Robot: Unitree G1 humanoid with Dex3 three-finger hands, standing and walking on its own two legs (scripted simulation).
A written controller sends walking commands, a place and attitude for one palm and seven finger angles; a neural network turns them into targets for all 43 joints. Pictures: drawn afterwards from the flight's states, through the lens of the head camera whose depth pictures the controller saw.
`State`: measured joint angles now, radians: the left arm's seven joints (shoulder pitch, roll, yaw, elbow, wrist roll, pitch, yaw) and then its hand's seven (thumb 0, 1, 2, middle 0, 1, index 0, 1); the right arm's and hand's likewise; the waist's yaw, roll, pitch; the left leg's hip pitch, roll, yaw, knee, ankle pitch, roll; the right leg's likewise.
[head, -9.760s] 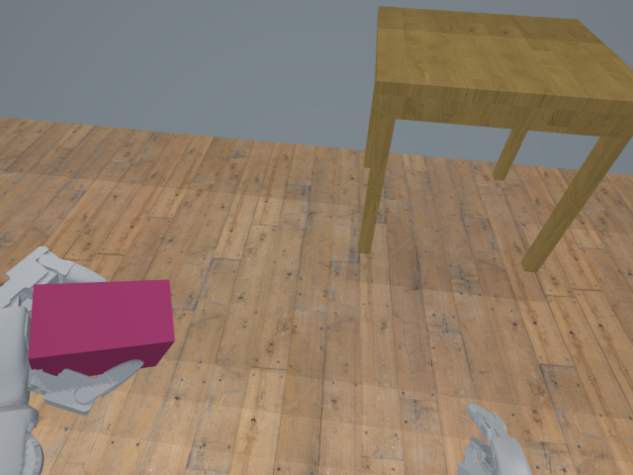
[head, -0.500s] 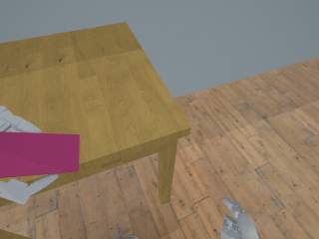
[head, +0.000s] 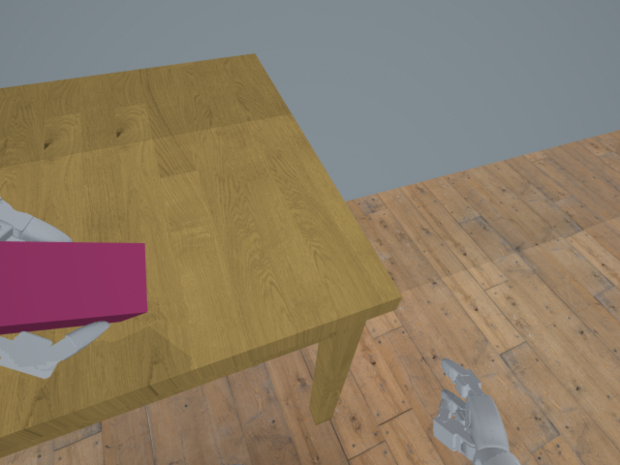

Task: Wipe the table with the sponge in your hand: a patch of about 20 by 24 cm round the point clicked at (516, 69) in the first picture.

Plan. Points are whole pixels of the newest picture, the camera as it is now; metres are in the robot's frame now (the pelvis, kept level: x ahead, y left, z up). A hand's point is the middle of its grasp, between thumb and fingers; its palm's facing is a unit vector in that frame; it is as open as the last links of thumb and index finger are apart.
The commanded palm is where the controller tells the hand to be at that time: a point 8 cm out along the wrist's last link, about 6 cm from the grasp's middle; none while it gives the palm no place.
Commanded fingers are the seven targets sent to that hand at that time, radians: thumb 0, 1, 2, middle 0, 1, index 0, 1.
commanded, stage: come to a stop and stand still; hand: left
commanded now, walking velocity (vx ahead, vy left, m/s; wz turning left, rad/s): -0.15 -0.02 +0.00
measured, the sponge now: (87, 288) +0.24 +0.22 +0.17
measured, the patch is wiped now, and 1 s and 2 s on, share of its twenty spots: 0.00 0.00 0.00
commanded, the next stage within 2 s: look again from close up in 0.76 s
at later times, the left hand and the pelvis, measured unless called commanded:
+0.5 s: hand (24, 306) +0.21 +0.26 +0.18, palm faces +0.37 -0.85 -0.38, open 10.3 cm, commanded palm +0.16 +0.30 +0.19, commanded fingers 0.00 0.10 1.30 -1.20 -1.60 -1.20 -1.60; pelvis +0.00 +0.02 +0.02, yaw +0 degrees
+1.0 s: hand out of the picture +0.23 +0.31 +0.19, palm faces +0.45 -0.79 -0.43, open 10.3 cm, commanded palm +0.15 +0.31 +0.19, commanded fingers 0.00 0.10 1.30 -1.20 -1.60 -1.20 -1.60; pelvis -0.01 +0.03 +0.02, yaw -1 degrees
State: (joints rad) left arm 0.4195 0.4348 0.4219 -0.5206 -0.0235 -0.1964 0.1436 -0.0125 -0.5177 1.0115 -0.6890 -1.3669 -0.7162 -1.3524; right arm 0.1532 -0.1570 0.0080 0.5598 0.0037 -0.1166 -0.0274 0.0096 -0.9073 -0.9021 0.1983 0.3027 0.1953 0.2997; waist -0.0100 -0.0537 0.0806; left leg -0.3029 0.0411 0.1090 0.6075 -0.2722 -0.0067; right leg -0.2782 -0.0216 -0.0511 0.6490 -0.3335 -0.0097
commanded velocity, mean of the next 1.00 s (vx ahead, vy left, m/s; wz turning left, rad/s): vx -0.03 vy -0.01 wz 0.00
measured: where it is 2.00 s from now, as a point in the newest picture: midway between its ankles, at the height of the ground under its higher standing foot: outside the picture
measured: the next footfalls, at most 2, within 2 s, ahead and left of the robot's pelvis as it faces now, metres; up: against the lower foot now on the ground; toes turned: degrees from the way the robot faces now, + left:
none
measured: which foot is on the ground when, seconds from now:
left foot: down 0.00-1.00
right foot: down 0.00-1.00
